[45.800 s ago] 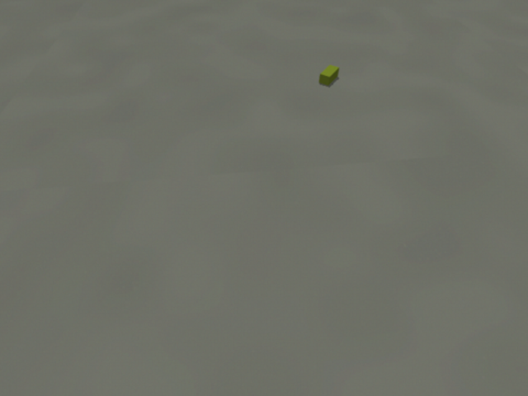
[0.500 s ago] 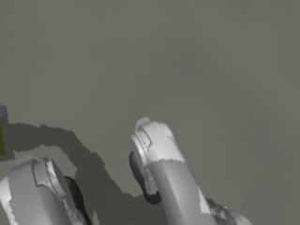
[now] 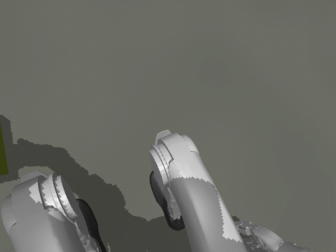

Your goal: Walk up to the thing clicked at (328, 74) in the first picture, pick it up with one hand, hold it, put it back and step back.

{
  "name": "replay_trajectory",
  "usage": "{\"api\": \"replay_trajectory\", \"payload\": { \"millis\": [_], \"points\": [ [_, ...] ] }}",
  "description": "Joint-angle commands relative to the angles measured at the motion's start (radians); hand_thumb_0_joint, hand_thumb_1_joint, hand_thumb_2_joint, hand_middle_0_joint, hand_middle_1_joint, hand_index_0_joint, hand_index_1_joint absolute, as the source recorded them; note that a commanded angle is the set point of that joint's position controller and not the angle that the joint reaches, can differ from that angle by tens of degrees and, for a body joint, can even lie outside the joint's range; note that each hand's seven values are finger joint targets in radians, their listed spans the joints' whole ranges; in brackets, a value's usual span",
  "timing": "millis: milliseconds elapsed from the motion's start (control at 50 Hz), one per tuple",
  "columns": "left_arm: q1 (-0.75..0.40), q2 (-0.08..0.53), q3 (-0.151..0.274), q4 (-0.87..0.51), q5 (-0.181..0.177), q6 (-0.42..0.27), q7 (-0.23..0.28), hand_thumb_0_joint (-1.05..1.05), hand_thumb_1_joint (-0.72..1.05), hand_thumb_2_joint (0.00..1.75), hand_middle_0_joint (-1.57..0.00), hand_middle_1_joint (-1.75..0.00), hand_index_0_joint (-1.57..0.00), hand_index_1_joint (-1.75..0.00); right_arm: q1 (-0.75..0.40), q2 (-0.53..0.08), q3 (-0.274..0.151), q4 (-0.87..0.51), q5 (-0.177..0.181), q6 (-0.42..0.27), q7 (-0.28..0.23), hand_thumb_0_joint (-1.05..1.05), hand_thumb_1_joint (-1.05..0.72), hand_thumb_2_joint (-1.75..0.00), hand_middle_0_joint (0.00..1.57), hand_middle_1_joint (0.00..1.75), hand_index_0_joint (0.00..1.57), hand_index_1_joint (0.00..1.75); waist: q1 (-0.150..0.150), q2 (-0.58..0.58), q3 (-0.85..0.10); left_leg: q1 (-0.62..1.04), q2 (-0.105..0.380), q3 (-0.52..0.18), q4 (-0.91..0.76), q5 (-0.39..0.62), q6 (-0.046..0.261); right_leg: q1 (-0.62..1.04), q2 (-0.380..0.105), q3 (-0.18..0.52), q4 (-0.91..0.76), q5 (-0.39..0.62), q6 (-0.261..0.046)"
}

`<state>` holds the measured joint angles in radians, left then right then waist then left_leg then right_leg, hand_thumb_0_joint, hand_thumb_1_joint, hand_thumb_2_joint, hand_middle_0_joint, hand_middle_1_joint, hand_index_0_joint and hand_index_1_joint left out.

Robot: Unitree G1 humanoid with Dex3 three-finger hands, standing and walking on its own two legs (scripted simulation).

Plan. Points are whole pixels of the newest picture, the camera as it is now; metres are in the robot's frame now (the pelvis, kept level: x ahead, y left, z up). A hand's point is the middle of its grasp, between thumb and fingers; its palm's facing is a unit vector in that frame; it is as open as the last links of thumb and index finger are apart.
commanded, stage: approach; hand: left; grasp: from above
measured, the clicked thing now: out of the picture +0.40 +0.36 -0.29
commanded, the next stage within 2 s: rest palm in 0.20 s
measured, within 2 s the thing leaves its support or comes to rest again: neither
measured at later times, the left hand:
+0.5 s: hand out of the picture +0.41 +0.30 -0.19, palm faces +0.06 -0.48 -0.88, open 13.9 cm
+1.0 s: hand out of the picture +0.41 +0.33 -0.21, palm faces +0.10 -0.47 -0.88, open 13.4 cm
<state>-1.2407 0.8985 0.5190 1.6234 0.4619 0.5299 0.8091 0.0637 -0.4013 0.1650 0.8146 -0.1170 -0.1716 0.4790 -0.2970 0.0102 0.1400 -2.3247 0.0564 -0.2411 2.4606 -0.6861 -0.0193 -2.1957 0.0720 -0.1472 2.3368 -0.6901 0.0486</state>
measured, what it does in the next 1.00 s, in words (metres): stands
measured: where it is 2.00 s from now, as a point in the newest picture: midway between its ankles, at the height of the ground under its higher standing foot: (134, 226)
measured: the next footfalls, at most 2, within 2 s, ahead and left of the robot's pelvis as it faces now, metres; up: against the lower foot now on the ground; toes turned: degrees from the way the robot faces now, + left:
none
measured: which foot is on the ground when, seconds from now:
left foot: down 0.00-1.00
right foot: down 0.00-1.00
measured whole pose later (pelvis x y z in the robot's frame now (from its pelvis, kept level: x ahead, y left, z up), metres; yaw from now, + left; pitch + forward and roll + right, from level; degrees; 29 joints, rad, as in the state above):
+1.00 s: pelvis +0.00 +0.00 -0.01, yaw +0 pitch +26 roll -12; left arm -1.26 0.92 0.47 1.77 0.36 0.49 0.88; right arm 0.03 -0.38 0.25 0.80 -0.16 -0.22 0.50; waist -0.36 -0.07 0.22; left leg -2.29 0.05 -0.27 2.49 -0.68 -0.03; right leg -2.17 0.07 -0.16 2.37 -0.68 0.04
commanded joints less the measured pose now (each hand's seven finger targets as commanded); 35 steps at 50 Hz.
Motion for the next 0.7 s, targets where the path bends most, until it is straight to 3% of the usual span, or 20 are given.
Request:
{"api": "replay_trajectory", "payload": {
  "millis": [0,40,80,140,200,240,280,320,400,440,460,560,640,680],
  "points": [
    [-0.109,0.093,-0.045,-0.022,-0.034,0.031,-0.037,0.0,-0.44,0.92,-0.12,-1.02,-0.12,-1.03,0.311,-0.281,-0.079,0.022,0.027,-0.002,0.005,0.0,-0.93,-0.91,0.2,0.3,0.2,0.3,-0.018,0.238,-0.776,0.485,0.009,0.092,-0.244,0.227,0.029,0.366,0.028,-0.093,-0.245,0.355,-0.042],
    [-0.213,0.046,-0.082,-0.059,-0.063,0.01,-0.052,0.0,-0.43,0.9,-0.12,-1.01,-0.12,-1.02,0.324,-0.269,-0.079,0.018,0.022,-0.014,-0.009,0.0,-0.93,-0.91,0.2,0.3,0.2,0.3,-0.067,0.207,-0.715,0.466,0.014,0.079,-0.24,0.202,0.031,0.328,0.024,-0.083,-0.248,0.337,-0.039],
    [-0.311,0.0,-0.14,-0.087,-0.055,-0.007,-0.065,0.0,-0.46,0.92,-0.1,-1.03,-0.09,-1.04,0.321,-0.264,-0.087,0.033,0.014,-0.024,-0.022,0.0,-0.93,-0.91,0.2,0.3,0.2,0.3,-0.105,0.206,-0.664,0.459,0.013,0.072,-0.255,0.142,0.029,0.281,0.019,-0.074,-0.257,0.284,-0.043],
    [-0.344,-0.015,-0.181,-0.087,-0.007,-0.021,-0.073,0.0,-0.44,0.91,-0.09,-1.04,-0.09,-1.04,0.299,-0.267,-0.097,0.067,0.004,-0.041,-0.043,0.0,-0.92,-0.9,0.2,0.3,0.2,0.3,-0.114,0.276,-0.632,0.525,0.008,0.063,-0.292,0.05,0.013,0.205,0.007,-0.072,-0.267,0.17,-0.062],
    [-0.359,-0.049,-0.222,-0.104,0.048,-0.024,-0.053,0.0,-0.47,0.93,-0.08,-1.05,-0.08,-1.05,0.277,-0.267,-0.124,0.094,0.001,-0.05,-0.048,0.0,-0.92,-0.9,0.2,0.3,0.2,0.3,-0.092,0.383,-0.642,0.636,0.005,0.056,-0.347,-0.016,-0.006,0.164,0.0,-0.09,-0.26,0.099,-0.078],
    [-0.348,-0.043,-0.218,-0.083,0.075,-0.027,-0.018,0.0,-0.49,0.94,-0.08,-1.05,-0.08,-1.05,0.265,-0.273,-0.134,0.095,-0.005,-0.055,-0.046,0.0,-0.92,-0.91,0.2,0.3,0.2,0.3,-0.081,0.403,-0.637,0.646,0.005,0.058,-0.355,-0.034,-0.005,0.174,0.001,-0.092,-0.266,0.081,-0.082],
    [-0.335,-0.003,-0.178,-0.047,0.093,-0.029,0.031,0.0,-0.5,0.95,-0.08,-1.04,-0.07,-1.05,0.262,-0.274,-0.135,0.088,-0.016,-0.061,-0.04,0.0,-0.92,-0.91,0.2,0.3,0.2,0.3,-0.066,0.398,-0.64,0.632,0.005,0.062,-0.347,-0.017,-0.001,0.188,-0.003,-0.091,-0.27,0.098,-0.081],
    [-0.331,0.063,-0.122,-0.029,0.089,-0.027,0.079,0.0,-0.52,0.96,-0.08,-1.02,-0.06,-1.04,0.243,-0.276,-0.129,0.083,-0.031,-0.065,-0.03,0.0,-0.93,-0.91,0.2,0.3,0.2,0.3,-0.046,0.384,-0.633,0.619,0.007,0.066,-0.339,0.027,0.005,0.206,-0.015,-0.097,-0.265,0.14,-0.075],
    [-0.253,0.113,-0.051,0.052,0.055,-0.027,0.151,0.0,-0.52,0.96,-0.11,-0.99,-0.08,-1.02,0.221,-0.282,-0.109,0.058,-0.062,-0.061,-0.016,0.0,-0.94,-0.92,0.2,0.3,0.2,0.3,-0.05,0.278,-0.611,0.564,0.006,0.089,-0.276,0.114,0.029,0.324,-0.016,-0.094,-0.271,0.233,-0.053],
    [-0.247,0.157,-0.034,0.055,0.04,-0.032,0.18,0.0,-0.5,0.94,-0.14,-0.95,-0.11,-0.99,0.208,-0.29,-0.1,0.071,-0.08,-0.06,-0.01,0.0,-0.94,-0.92,0.2,0.3,0.2,0.3,-0.058,0.254,-0.6,0.526,-0.003,0.113,-0.248,0.13,0.043,0.39,-0.014,-0.086,-0.284,0.258,-0.038],
    [-0.234,0.153,-0.035,0.05,0.014,-0.036,0.191,0.0,-0.49,0.93,-0.16,-0.92,-0.12,-0.97,0.196,-0.292,-0.096,0.061,-0.085,-0.06,-0.007,0.0,-0.93,-0.92,0.2,0.3,0.2,0.3,-0.068,0.246,-0.597,0.537,-0.008,0.121,-0.234,0.137,0.045,0.419,-0.017,-0.082,-0.284,0.266,-0.032],
    [-0.236,0.184,-0.042,-0.019,-0.092,-0.05,0.19,0.0,-0.47,0.94,-0.15,-0.92,-0.11,-0.96,0.155,-0.304,-0.061,0.054,-0.094,-0.056,0.007,0.0,-0.93,-0.92,0.2,0.3,0.2,0.3,-0.104,0.237,-0.629,0.501,-0.015,0.152,-0.19,0.145,0.052,0.497,-0.012,-0.074,-0.298,0.299,-0.001],
    [-0.259,0.22,-0.04,-0.031,-0.14,-0.057,0.162,0.0,-0.44,0.91,-0.16,-0.92,-0.13,-0.96,0.159,-0.33,-0.037,0.051,-0.082,-0.045,0.016,0.0,-0.94,-0.92,0.2,0.3,0.2,0.3,-0.103,0.291,-0.664,0.513,-0.005,0.137,-0.195,0.134,0.038,0.491,-0.012,-0.099,-0.26,0.302,-0.006],
    [-0.259,0.238,-0.036,-0.036,-0.137,-0.057,0.159,0.0,-0.44,0.91,-0.17,-0.91,-0.14,-0.94,0.171,-0.332,-0.024,0.045,-0.074,-0.041,0.018,0.0,-0.94,-0.92,0.2,0.3,0.2,0.3,-0.103,0.315,-0.671,0.519,-0.003,0.129,-0.187,0.128,0.038,0.479,-0.01,-0.097,-0.259,0.291,-0.013]
  ]
}}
